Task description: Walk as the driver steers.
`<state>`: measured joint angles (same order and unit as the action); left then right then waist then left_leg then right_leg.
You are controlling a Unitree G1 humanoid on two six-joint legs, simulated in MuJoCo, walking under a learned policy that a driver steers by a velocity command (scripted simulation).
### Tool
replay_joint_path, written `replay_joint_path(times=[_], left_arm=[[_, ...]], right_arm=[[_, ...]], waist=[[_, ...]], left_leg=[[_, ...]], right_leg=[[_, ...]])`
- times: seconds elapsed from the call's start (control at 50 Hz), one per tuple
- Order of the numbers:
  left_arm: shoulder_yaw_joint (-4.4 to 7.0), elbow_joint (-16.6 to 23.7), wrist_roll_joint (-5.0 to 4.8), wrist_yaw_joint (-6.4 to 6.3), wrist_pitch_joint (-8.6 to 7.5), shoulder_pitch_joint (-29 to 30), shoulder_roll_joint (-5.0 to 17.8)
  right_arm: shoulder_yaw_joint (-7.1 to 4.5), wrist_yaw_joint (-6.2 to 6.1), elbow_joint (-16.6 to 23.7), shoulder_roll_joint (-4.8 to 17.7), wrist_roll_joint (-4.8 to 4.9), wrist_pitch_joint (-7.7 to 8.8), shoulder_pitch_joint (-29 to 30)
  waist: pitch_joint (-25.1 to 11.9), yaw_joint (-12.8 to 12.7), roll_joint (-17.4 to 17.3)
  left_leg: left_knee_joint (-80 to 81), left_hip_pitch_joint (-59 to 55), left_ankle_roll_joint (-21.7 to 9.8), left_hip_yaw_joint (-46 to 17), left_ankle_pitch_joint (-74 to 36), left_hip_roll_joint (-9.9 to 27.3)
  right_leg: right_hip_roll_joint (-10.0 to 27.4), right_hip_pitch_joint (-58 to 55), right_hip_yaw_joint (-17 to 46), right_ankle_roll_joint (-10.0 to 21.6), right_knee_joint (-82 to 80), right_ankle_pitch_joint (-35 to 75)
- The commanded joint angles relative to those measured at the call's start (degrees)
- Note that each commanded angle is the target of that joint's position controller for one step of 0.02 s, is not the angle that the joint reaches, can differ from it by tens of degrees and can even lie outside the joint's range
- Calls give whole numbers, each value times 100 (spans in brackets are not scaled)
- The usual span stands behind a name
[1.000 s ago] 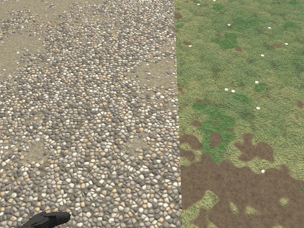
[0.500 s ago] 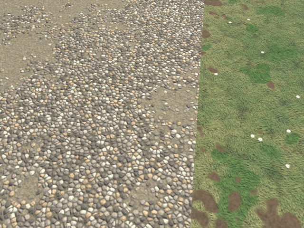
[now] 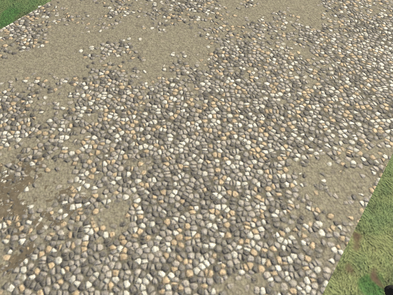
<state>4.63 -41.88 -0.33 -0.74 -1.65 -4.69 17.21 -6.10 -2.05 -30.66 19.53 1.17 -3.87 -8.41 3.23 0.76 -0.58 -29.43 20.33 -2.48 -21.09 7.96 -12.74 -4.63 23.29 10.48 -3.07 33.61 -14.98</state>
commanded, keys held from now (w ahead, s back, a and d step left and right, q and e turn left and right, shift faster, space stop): q+shift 1.00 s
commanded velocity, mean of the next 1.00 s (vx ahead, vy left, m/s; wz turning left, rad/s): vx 0.01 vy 0.00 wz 0.99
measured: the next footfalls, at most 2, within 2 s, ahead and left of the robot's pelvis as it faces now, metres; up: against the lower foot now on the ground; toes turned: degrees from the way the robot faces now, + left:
right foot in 0.04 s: +0.11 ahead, -0.14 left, +0.00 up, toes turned +12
left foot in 0.52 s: +0.00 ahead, +0.12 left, +0.00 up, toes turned +35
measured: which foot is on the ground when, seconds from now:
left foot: down 0.00-0.04, up 0.06-0.50, down 0.52-0.98, up 1.00-1.00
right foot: up 0.00-0.02, down 0.04-0.52, up 0.54-0.96, down 0.98-1.00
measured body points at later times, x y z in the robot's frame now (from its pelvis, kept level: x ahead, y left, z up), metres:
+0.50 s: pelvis +0.02 -0.01 +0.00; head +0.05 +0.03 +0.44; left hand +0.01 +0.31 -0.11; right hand +0.31 -0.17 -0.08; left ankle -0.03 +0.10 -0.73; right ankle +0.07 -0.14 -0.74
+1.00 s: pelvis +0.06 +0.02 -0.01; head +0.08 +0.05 +0.44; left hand -0.08 +0.32 -0.09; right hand +0.41 +0.02 -0.07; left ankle -0.04 +0.09 -0.73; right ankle +0.18 -0.02 -0.74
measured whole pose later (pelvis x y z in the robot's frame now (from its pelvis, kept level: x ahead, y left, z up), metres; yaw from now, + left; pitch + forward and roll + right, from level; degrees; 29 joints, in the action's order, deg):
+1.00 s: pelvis +0.06 +0.02 -0.01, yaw +58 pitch +3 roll -2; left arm 4.7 -39.3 0.7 -0.1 -1.3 -5.1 17.1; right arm -5.3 -1.7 -31.2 20.2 1.6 -3.4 -7.8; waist 1.6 0.4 -2.0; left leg -40.1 21.4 -1.1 -19.3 22.4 -9.3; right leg -4.6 20.0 5.1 -0.2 29.6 -11.5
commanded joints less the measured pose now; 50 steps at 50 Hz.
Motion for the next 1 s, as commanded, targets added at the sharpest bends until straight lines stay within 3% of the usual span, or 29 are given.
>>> replay_joint_path(times=[0.02, 0.04, 0.06, 0.08, 0.1, 0.12, 0.14, 0.2, 0.26, 0.36, 0.46, 0.5, 0.52, 0.54, 0.56, 0.58, 0.6, 0.62, 0.64, 0.68, 0.76, 0.88, 0.94, 0.96, 0.98, 1.0], left_arm=[[233, 337, 5, 34, -183, -109, 671], [280, 404, 64, 10, -131, -41, 926], [295, 506, 230, -15, -44, 76, 1206], [276, 575, 318, -30, -71, 83, 947], [194, 693, 240, -85, -57, 329, 675], [143, 753, 162, -147, -8, 442, 524], [114, 786, 103, -209, 37, 431, 530], [82, 744, 179, -272, 127, 107, 630], [131, 664, 212, -251, 190, -248, 771], [241, 606, 163, -117, 207, -119, 991], [330, 479, -62, 61, 121, -52, 1053], [310, 356, -174, 91, 128, -121, 860], [254, 302, -79, 126, 121, -358, 621], [109, 743, 222, 141, 90, -171, 266], [151, 890, 239, 70, 51, 367, 492], [199, 935, 87, 23, 44, 647, 695], [208, 906, 50, -38, 32, 612, 668], [233, 812, 104, -94, 48, 457, 748], [249, 768, 147, -107, 56, 311, 776], [220, 670, 153, -71, 44, 108, 669], [112, 687, 88, -38, 49, 261, 448], [130, 725, 33, 44, -20, 329, 545], [208, 644, 9, 85, -86, -25, 663], [262, 576, 28, 73, -93, -217, 763], [319, 636, 103, 32, -45, -207, 1071], [330, 621, 282, 28, 4, -189, 1224]], right_arm=[[-157, 25, 451, 690, 76, 35, 115], [-55, 47, 384, 365, 56, 23, -323], [-52, 69, 526, 375, 89, 54, -337], [-207, 130, 511, 951, -15, 141, -321], [-270, 161, 351, 1153, 3, 134, -400], [-265, 150, 195, 1070, 10, 84, -484], [-216, 143, 137, 903, -9, 36, -572], [-74, 172, 299, 580, 87, 32, -274], [-18, 167, 451, 462, 77, 57, 63], [43, 227, 444, 286, 11, 48, 91], [-56, 325, 373, 366, 45, -107, -9], [-182, 303, 170, 470, 44, -130, -526], [-390, 207, 24, 1005, 43, -98, -1076], [-521, 119, 155, 1831, 25, -35, -1075], [-445, 220, 317, 1573, -232, 194, -952], [-360, 265, 232, 1350, -232, 335, -833], [-315, 218, 172, 1190, -91, 384, -585], [-228, 167, 212, 970, 31, 353, -297], [-174, 106, 289, 905, 33, 310, -14], [-148, 30, 342, 885, -52, 269, 90], [-187, -36, 267, 992, -1, 228, -62], [-201, -2, 318, 1013, 6, 149, 52], [-175, 16, 388, 934, 62, 117, 288], [-132, 16, 412, 812, 88, 107, 316], [-15, 35, 343, 384, 25, 90, -191], [-56, 45, 483, 543, 64, 136, -313]], waist=[[-1001, -113, -820], [-1271, 135, 73], [-1030, 277, 1524], [-874, 223, 1490], [-728, 244, 1095], [-594, 212, 774], [-518, 164, 636], [-367, -110, 703], [-553, -392, 853], [-736, -363, 920], [-810, -167, 995], [-916, 158, 707], [-956, 316, -328], [-910, -14, -2249], [-1647, 410, -1505], [-1386, 371, -984], [-1039, 165, -732], [-887, -2, -563], [-867, -168, -616], [-1036, -250, -615], [-1026, -136, -652], [-974, -31, -1006], [-996, -212, -1100], [-1040, -287, -913], [-1367, -2, 249], [-1030, 195, 1745]], left_leg=[[170, -578, -425, -1426, 422, 1116], [-786, 23, -182, -810, 2206, 653], [-2065, 1081, 113, 527, 2919, -58], [-3175, 1453, 385, 671, 2570, 504], [-3595, 1491, 493, 849, 2132, 760], [-3895, 1540, 566, 982, 1744, 864], [-4323, 1703, 626, 1135, 1466, 920], [-4226, 2025, 773, 1741, 1139, 1291], [-3662, 2189, 955, 1910, 1154, 1657], [-2512, 1382, 851, 2221, 1093, 1865], [-1079, 348, 410, 2589, 1102, 1693], [99, -734, 29, 2622, 321, 1421], [617, -1968, -361, 1669, -1390, 1780], [350, -2917, -1317, -613, -3730, 3098], [692, -2582, -1960, -1226, -2870, 3463], [878, -2397, -1719, -751, -2107, 3173], [918, -2113, -1391, -432, -1547, 2857], [883, -1854, -1175, -204, -1411, 2687], [855, -1468, -1080, -6, -1575, 2516], [786, -1224, -1030, 115, -1802, 2281], [624, -1167, -951, -229, -1377, 2054], [361, -959, -838, -1081, -1146, 1896], [98, -780, -639, -1338, -1062, 1636], [-187, -447, -441, -1183, -433, 1402], [-1313, 192, -133, -444, 1790, 840], [-2449, 1364, 197, 642, 3062, 250]], right_leg=[[274, -1050, -124, 188, -1416, 817], [1322, -1865, 640, 600, -1546, 982], [2253, -1873, 1841, 1388, -1764, 1587], [2700, -1525, 2231, 1769, -1832, 1489], [2412, -1417, 1557, 1643, -1720, 1181], [1998, -1347, 931, 1395, -1638, 811], [1823, -1369, 600, 1296, -1614, 802], [1685, -1573, -189, 1406, -1725, 1410], [1955, -2193, -421, 1602, -1740, 1709], [2197, -2073, -1150, 1556, -1702, 1883], [2476, -2016, -1633, 1211, -1227, 2124], [2267, -1581, -2048, 713, -324, 1738], [1759, -398, -2408, 255, 1034, 663], [886, 1827, -2327, -263, 2864, -2410], [660, 2180, -979, -240, 3704, -2441], [726, 2236, -733, -72, 3825, -1922], [773, 2293, -628, 46, 3594, -1361], [830, 2187, -559, 56, 3376, -993], [761, 1845, -552, 27, 3230, -680], [523, 1432, -596, -60, 2979, -290], [175, 1171, -465, -175, 1772, -138], [-41, 466, -234, -73, 605, -263], [31, -455, -301, 76, -615, 172], [328, -1126, -278, 186, -1219, 848], [1565, -2034, 725, 639, -1358, 1328], [2527, -1991, 2158, 1589, -1666, 2003]])
Velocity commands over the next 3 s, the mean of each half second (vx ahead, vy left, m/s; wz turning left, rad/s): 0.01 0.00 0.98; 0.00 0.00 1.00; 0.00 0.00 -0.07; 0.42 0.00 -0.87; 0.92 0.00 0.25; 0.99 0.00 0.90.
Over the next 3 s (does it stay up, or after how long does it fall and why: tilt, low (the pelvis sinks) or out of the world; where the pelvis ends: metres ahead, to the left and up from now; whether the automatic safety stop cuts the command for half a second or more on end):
stays up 0.87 0.61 -0.04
